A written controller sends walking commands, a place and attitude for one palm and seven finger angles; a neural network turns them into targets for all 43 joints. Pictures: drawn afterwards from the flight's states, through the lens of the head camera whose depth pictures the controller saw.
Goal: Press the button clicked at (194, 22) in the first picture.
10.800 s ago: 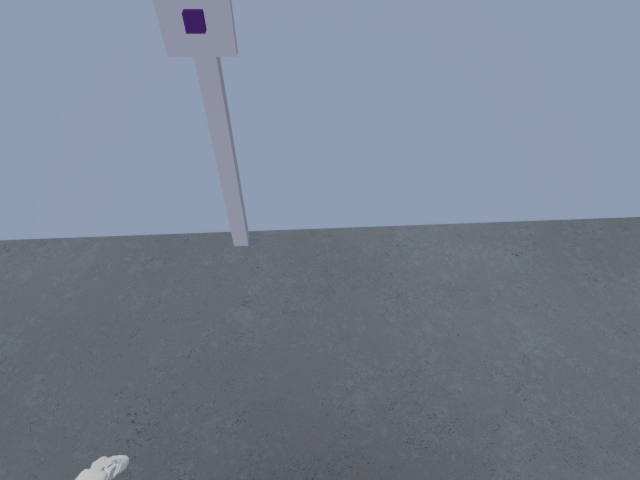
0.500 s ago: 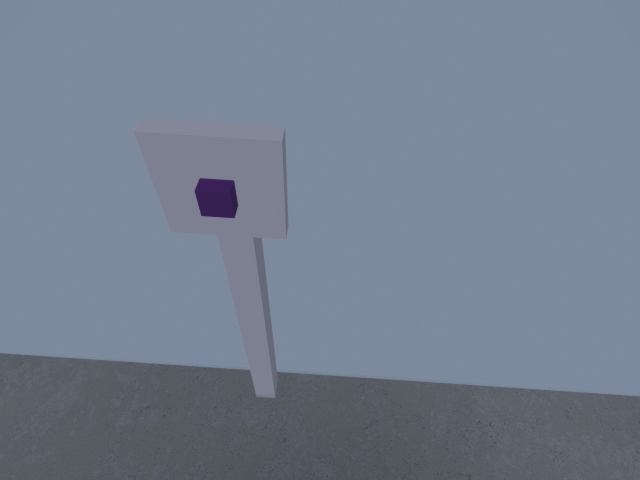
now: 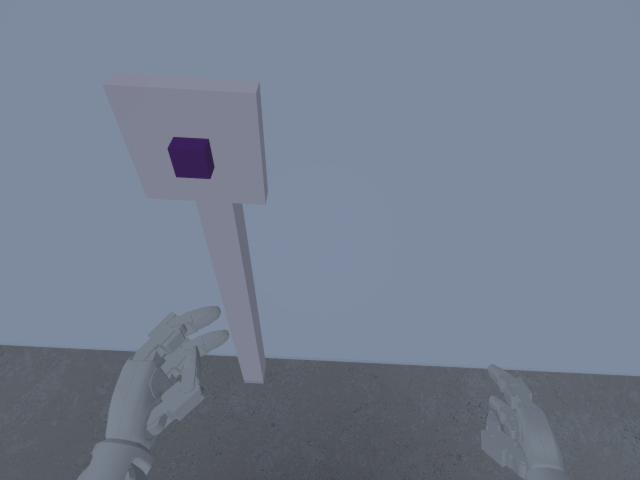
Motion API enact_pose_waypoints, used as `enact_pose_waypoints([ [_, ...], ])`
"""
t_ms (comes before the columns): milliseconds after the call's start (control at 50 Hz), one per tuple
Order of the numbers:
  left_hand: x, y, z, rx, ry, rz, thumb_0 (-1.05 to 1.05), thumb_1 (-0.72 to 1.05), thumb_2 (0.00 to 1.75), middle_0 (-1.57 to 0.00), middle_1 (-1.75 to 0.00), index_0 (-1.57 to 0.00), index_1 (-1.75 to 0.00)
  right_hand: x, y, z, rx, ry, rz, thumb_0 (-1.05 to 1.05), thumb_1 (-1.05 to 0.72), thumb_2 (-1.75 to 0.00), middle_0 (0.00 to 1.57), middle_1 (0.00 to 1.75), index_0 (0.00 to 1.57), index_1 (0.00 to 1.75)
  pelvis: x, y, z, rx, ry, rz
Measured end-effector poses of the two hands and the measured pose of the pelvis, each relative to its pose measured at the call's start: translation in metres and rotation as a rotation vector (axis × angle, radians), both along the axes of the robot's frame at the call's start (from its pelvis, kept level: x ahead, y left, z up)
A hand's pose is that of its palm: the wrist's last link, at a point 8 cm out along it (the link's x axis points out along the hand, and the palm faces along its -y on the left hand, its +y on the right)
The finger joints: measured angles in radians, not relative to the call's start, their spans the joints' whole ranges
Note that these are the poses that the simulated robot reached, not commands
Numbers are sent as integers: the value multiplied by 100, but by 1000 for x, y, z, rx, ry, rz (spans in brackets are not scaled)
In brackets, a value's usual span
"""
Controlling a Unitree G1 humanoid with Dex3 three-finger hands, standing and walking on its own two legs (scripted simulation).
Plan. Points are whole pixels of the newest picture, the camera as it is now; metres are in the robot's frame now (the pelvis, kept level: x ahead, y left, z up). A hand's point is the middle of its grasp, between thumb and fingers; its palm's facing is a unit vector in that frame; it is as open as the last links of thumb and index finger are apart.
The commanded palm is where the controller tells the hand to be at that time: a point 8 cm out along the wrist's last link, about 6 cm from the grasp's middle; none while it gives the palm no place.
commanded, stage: raise the hand and make a fist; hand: left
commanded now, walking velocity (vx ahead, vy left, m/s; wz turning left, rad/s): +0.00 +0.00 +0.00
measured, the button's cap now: (192, 156) +0.48 +0.19 +0.16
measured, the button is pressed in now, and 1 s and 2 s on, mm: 0 0 0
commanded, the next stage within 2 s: aim a knuckle at the button in 1.64 s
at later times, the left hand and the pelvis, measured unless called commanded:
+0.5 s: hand (150, 389) +0.21 +0.19 +0.06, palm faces +0.02 -1.00 +0.00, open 3.1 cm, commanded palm +0.17 +0.25 +0.07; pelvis +0.00 +0.00 +0.00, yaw +0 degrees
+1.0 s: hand (89, 351) +0.22 +0.23 +0.12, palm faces +0.02 -1.00 -0.06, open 3.1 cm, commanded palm +0.19 +0.29 +0.13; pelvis +0.01 +0.03 +0.02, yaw +2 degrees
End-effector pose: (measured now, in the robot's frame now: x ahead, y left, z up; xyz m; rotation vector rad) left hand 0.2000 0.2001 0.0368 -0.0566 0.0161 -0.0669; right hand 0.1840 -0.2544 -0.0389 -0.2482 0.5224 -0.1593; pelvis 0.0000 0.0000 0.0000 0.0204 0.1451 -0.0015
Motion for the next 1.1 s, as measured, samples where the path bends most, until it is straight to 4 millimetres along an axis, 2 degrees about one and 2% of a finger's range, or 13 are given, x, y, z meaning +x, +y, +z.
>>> enact_pose_waypoints([
  [60,-36,7,-32,15,138,12,0,91,89,-54,-68,-55,-68,19,-3,10,-31,-47,36,1,-91,-90,20,30,20,30,-4,-7,-9,-3,7,4],
  [100,-60,20,-42,38,207,86,1,90,89,-60,-73,-61,-74,28,-2,11,-40,-64,58,1,-91,-90,20,30,20,30,-6,-9,-14,-11,10,14],
  [180,-83,47,-19,113,108,242,2,90,90,-71,-85,-71,-86,34,11,-4,-32,-54,110,1,-91,-90,20,30,20,30,-10,-13,-21,-35,22,43],
  [220,-78,49,2,132,-17,247,2,90,90,-76,-91,-77,-92,30,20,-17,-13,-30,136,1,-91,-90,20,30,20,30,-14,-13,-24,-47,24,57],
  [280,-54,36,23,131,-150,130,2,90,90,-84,-100,-85,-101,15,33,-38,33,22,148,1,-91,-90,20,30,20,30,-19,-12,-27,-58,24,66],
  [320,-34,25,24,127,-135,13,1,90,90,-90,-106,-90,-107,0,40,-48,71,67,125,1,-91,-90,20,30,20,30,-21,-11,-25,-56,25,60],
  [380,-12,17,14,108,18,-97,1,90,90,-98,-115,-99,-116,-26,42,-53,117,129,56,1,-91,-90,20,30,20,30,-18,-9,-17,-42,20,40],
  [460,-7,31,14,58,137,-2,1,90,90,-109,-127,-109,-128,-53,35,-49,124,181,-44,1,-90,-90,21,30,20,30,-9,-3,-5,-28,3,12],
  [540,-17,57,35,91,60,149,1,90,90,-118,-137,-119,-138,-63,25,-42,79,210,-69,1,-91,-90,20,30,20,30,-2,3,1,-30,-8,7],
  [600,-22,66,47,132,-6,157,1,90,90,-123,-143,-123,-143,-60,21,-38,39,209,-42,1,-91,-90,20,30,20,30,-2,9,1,-39,-10,19],
  [760,-15,60,45,106,25,23,1,90,90,-128,-148,-129,-149,-26,32,-16,14,81,-10,1,-91,-90,20,30,20,30,-1,23,5,-50,-25,25],
  [920,-5,86,86,120,-93,127,1,90,90,-130,-150,-130,-150,5,68,4,65,-16,73,1,-91,-90,20,30,20,30,7,30,14,-53,-68,31],
  [1100,2,92,89,120,6,69,1,90,90,-130,-150,-130,-150,7,84,8,78,2,116,1,-91,-90,20,30,20,30,7,34,23,-50,-106,35],
])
